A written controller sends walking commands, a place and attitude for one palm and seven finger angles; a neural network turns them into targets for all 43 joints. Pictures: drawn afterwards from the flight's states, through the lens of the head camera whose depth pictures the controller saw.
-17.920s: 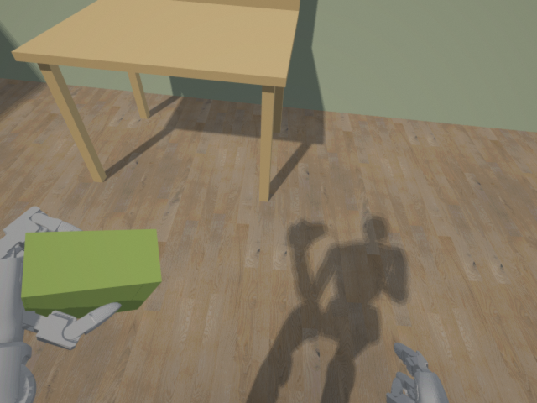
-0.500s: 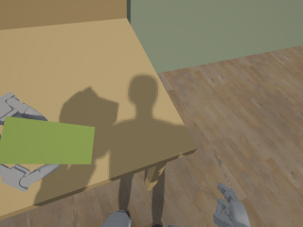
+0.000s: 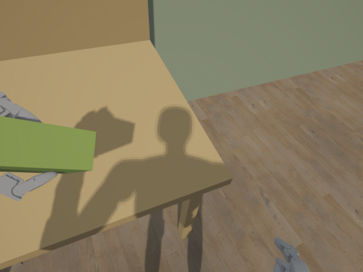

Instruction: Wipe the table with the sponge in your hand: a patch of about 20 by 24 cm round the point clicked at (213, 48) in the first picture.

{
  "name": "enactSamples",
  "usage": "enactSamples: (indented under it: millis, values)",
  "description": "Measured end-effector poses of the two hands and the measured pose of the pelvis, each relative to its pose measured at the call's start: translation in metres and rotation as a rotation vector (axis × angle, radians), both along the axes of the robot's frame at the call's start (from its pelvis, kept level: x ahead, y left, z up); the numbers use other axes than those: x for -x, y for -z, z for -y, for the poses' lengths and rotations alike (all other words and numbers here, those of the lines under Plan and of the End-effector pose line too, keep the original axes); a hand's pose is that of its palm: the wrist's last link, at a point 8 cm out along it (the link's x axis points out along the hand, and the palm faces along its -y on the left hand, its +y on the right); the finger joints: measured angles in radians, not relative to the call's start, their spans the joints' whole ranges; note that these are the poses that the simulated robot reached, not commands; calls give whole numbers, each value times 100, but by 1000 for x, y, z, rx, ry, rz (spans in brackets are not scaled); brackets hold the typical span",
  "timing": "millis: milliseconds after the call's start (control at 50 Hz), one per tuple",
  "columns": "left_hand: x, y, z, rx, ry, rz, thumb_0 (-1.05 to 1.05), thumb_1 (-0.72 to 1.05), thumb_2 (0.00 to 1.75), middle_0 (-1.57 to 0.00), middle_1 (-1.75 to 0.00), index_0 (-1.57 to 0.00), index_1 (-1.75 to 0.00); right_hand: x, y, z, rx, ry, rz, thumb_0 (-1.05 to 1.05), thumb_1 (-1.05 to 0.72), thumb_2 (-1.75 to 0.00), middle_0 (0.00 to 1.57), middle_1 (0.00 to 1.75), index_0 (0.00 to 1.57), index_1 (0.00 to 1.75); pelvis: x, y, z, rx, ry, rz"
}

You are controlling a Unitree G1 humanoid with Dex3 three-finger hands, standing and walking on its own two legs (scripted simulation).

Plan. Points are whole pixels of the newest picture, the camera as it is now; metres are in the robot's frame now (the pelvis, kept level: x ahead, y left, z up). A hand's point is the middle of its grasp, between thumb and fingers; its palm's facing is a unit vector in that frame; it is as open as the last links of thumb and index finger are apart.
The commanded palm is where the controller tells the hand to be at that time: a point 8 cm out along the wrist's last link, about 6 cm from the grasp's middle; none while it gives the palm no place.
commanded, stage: come to a stop and stand still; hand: left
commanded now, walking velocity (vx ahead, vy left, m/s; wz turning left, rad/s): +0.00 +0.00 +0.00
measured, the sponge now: (54, 152) +0.25 +0.25 +0.17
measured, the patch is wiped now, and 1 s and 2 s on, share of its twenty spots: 0.00 0.00 0.00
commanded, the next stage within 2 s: look again from close up in 0.70 s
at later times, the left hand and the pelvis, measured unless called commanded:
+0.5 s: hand (30, 130) +0.27 +0.28 +0.20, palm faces +0.39 -0.84 -0.37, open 10.3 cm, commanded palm +0.21 +0.32 +0.18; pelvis +0.04 +0.04 +0.00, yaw +0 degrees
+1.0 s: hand (23, 157) +0.23 +0.28 +0.17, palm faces +0.39 -0.85 -0.36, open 10.3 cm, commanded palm +0.18 +0.31 +0.18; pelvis +0.02 +0.04 +0.00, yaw -1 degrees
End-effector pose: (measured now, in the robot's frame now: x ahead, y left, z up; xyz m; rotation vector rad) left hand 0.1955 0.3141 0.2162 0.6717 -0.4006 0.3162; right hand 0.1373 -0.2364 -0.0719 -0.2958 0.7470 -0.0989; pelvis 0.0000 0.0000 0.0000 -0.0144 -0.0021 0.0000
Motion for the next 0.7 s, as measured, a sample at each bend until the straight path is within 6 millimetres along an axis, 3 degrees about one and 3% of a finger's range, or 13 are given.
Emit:
enactSamples:
  millis: [40,80,200,260,320,440,500,600,700]
  values:
    - [-3,-8,-15,47,-57,51,-1,-53,103,-71,-136,-72,-135,-3,5,-10,-45,-6,8,1,-90,-90,20,30,19,30,0,-1,-6,-3,12,4]
    - [-5,-5,-18,112,-73,55,-1,-53,103,-71,-136,-72,-135,-5,7,-20,-86,5,24,1,-90,-90,20,30,20,30,-3,-2,-13,-6,21,6]
    - [-10,59,8,282,9,-155,-1,-53,103,-71,-136,-72,-135,-16,5,-48,-143,36,44,1,-90,-90,20,30,20,30,-18,-4,-28,-18,32,12]
    - [-16,79,11,301,31,-209,-1,-53,103,-71,-135,-72,-135,-26,1,-56,-123,10,36,1,-90,-90,20,30,20,30,-24,-2,-28,-19,17,19]
    - [-25,72,3,274,32,-166,-1,-53,103,-72,-135,-72,-134,-41,-6,-60,-95,-30,42,1,-90,-90,20,30,20,30,-29,-1,-27,-9,4,20]
    - [-33,18,-8,175,56,55,-1,-53,103,-72,-135,-72,-134,-78,-19,-61,-63,-70,107,1,-90,-90,20,30,20,30,-38,-2,-34,11,-2,11]
    - [-34,8,-8,162,76,85,-1,-53,103,-72,-135,-72,-134,-92,-25,-60,-65,-56,138,1,-90,-90,20,30,20,30,-44,-2,-39,15,5,3]
    - [-36,36,-16,227,38,-48,-1,-53,103,-72,-135,-72,-134,-97,-27,-60,-68,-18,136,1,-90,-90,20,30,20,30,-47,-3,-44,16,8,-1]
    - [-28,64,-22,290,-11,-152,-1,-53,103,-72,-135,-72,-134,-85,-26,-61,-47,-13,96,1,-90,-90,20,30,20,30,-42,-3,-43,15,2,10]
